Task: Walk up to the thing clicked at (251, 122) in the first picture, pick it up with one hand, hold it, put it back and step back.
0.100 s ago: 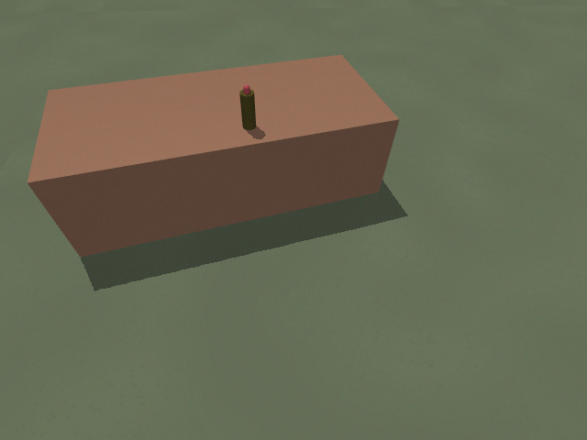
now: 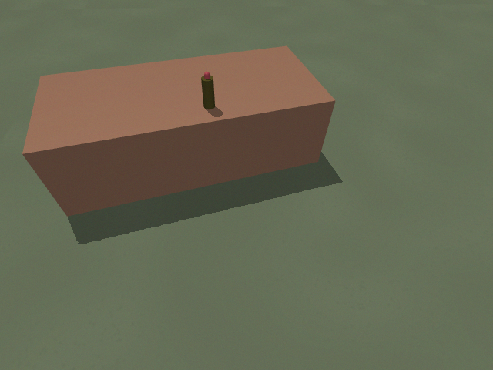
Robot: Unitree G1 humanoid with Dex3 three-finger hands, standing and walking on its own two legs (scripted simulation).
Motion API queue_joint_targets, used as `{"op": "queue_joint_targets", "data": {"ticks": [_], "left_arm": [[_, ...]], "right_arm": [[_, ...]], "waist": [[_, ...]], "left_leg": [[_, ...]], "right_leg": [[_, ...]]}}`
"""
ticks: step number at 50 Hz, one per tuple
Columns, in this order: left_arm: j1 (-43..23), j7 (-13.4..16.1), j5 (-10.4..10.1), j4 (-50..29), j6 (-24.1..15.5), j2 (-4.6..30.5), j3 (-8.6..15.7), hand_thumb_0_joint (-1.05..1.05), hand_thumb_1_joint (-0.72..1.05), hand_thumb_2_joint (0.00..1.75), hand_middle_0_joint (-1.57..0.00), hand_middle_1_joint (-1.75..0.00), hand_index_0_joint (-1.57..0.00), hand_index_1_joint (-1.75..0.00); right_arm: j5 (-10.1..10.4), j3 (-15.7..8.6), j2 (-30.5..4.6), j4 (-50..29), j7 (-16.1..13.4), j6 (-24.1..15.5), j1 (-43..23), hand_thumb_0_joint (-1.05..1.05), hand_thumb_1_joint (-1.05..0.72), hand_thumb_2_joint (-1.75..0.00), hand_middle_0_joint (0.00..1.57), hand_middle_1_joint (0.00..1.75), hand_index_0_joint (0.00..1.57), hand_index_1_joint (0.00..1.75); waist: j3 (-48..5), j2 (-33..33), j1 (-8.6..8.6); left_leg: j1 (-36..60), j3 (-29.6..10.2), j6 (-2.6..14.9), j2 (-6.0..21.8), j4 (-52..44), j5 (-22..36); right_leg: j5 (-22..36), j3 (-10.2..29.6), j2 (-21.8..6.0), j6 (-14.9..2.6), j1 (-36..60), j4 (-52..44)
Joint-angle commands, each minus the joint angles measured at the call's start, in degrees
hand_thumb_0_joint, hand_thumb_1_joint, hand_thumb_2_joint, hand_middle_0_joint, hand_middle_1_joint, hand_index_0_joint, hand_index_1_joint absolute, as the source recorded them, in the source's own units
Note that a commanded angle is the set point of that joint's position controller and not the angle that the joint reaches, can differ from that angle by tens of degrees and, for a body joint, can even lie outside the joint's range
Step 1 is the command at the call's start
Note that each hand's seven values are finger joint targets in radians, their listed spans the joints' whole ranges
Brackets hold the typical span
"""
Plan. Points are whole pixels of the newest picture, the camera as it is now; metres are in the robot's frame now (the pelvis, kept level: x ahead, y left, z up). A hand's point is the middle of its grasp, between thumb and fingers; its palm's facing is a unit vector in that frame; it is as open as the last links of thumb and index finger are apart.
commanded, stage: stand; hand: right
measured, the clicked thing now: (208, 89) +1.29 +0.15 -0.28
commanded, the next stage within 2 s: walk up in 1.02 s
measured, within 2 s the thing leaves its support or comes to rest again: neither
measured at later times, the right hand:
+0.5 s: hand out of the picture +0.08 -0.25 -0.16, palm faces -0.02 +0.94 -0.34, open 7.4 cm
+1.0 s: hand out of the picture +0.07 -0.25 -0.16, palm faces -0.02 +0.94 -0.34, open 7.4 cm
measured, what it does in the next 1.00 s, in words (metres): stands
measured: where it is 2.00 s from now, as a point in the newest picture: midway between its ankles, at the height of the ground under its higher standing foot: (207, 353)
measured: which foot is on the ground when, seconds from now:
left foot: down 0.00-1.00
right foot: down 0.00-1.00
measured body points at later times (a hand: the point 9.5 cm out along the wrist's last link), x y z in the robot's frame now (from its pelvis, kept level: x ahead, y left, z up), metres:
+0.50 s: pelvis +0.00 +0.00 +0.00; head +0.01 +0.00 +0.45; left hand +0.08 +0.30 -0.13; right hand +0.08 -0.30 -0.13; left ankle +0.00 +0.12 -0.75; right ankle -0.01 -0.12 -0.75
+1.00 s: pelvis +0.00 +0.00 +0.00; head +0.01 +0.00 +0.45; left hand +0.08 +0.30 -0.13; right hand +0.07 -0.30 -0.13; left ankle +0.00 +0.12 -0.75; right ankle -0.01 -0.12 -0.75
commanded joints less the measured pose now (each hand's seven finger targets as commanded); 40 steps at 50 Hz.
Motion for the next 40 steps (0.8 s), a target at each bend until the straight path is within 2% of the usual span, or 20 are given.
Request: {"op": "queue_joint_targets", "data": {"ticks": [1, 16, 19, 22, 25, 28, 37, 40], "left_arm": [[-1.98, 0.76, -0.06, -3.51, -1.50, 11.74, 2.14, 0.00, 0.90, 0.90, -0.20, -0.30, -0.20, -0.30], [-1.60, 0.64, 0.00, -3.27, -1.25, 11.92, 2.41, 0.00, 0.90, 0.90, -0.20, -0.30, -0.20, -0.30], [-1.84, 0.67, 0.12, -3.68, -1.38, 12.01, 2.38, 0.00, 0.90, 0.90, -0.20, -0.30, -0.20, -0.30], [-2.30, 0.70, 0.07, -3.62, -1.29, 12.27, 2.55, 0.00, 0.90, 0.90, -0.20, -0.30, -0.20, -0.30], [-1.56, 0.58, -0.05, -3.30, -1.12, 12.12, 2.50, 0.00, 0.90, 0.90, -0.20, -0.30, -0.20, -0.30], [-1.44, 0.56, 0.13, -3.39, -1.20, 12.01, 2.38, 0.00, 0.90, 0.90, -0.20, -0.30, -0.20, -0.30], [-0.81, 0.63, 0.02, -3.42, -1.28, 12.02, 2.22, 0.00, 0.90, 0.90, -0.20, -0.30, -0.20, -0.30], [-0.97, 0.70, 0.19, -3.48, -1.38, 12.24, 2.23, 0.00, 0.90, 0.90, -0.20, -0.30, -0.20, -0.30]], "right_arm": [[-0.01, -2.21, -11.90, -2.98, -0.90, -1.17, -2.20, 0.00, -0.90, -0.90, 0.20, 0.30, 0.20, 0.30], [0.05, -2.08, -11.83, -2.93, -0.90, -1.10, -2.45, 0.00, -0.90, -0.90, 0.20, 0.30, 0.20, 0.30], [-0.11, -2.17, -11.89, -3.27, -0.91, -1.13, -2.80, 0.00, -0.90, -0.90, 0.20, 0.30, 0.20, 0.30], [-0.14, -2.12, -12.11, -3.14, -1.03, -1.06, -2.33, 0.00, -0.90, -0.90, 0.20, 0.30, 0.20, 0.30], [-0.07, -1.99, -12.09, -2.87, -1.02, -1.17, -2.08, 0.00, -0.90, -0.90, 0.20, 0.30, 0.20, 0.30], [-0.10, -2.14, -12.40, -3.01, -1.02, -1.19, -2.48, 0.00, -0.90, -0.90, 0.20, 0.30, 0.20, 0.30], [-0.12, -2.20, -12.52, -2.74, -0.86, -1.07, -2.00, 0.00, -0.90, -0.90, 0.20, 0.30, 0.20, 0.30], [-0.13, -2.25, -12.39, -2.92, -0.82, -1.03, -2.10, 0.00, -0.90, -0.90, 0.20, 0.30, 0.20, 0.30]], "waist": [[-5.54, 0.57, 0.05], [-4.02, 0.71, 0.18], [-5.21, 0.31, 0.20], [-5.31, 0.61, 0.04], [-4.13, 0.70, 0.30], [-4.96, 0.48, 0.41], [-4.07, 0.71, 0.38], [-5.01, 0.50, 0.25]], "left_leg": [[1.92, -4.97, 1.72, 6.80, -1.84, 11.73], [2.07, -5.21, 1.47, 6.89, -3.29, 9.24], [2.48, -5.09, 1.60, 7.06, -2.86, 11.16], [2.23, -4.86, 1.77, 7.04, -2.90, 10.61], [1.51, -5.28, 1.42, 6.86, -3.92, 9.12], [2.84, -5.22, 1.64, 7.15, -3.33, 10.34], [2.11, -5.24, 1.51, 6.98, -3.76, 8.68], [2.53, -5.10, 1.73, 7.07, -3.33, 9.38]], "right_leg": [[12.73, 5.29, -7.17, -1.70, 1.39, -2.98], [9.30, 5.14, -6.91, -1.85, 0.54, -3.96], [11.22, 4.88, -6.99, -1.75, 1.24, -3.72], [11.53, 5.35, -7.36, -1.92, 1.87, -3.64], [8.78, 5.10, -6.95, -1.79, 1.01, -3.96], [9.84, 5.05, -7.01, -1.81, 0.91, -3.93], [8.23, 5.17, -6.97, -1.78, 0.48, -4.54], [9.86, 5.29, -7.25, -1.86, 1.29, -4.48]]}}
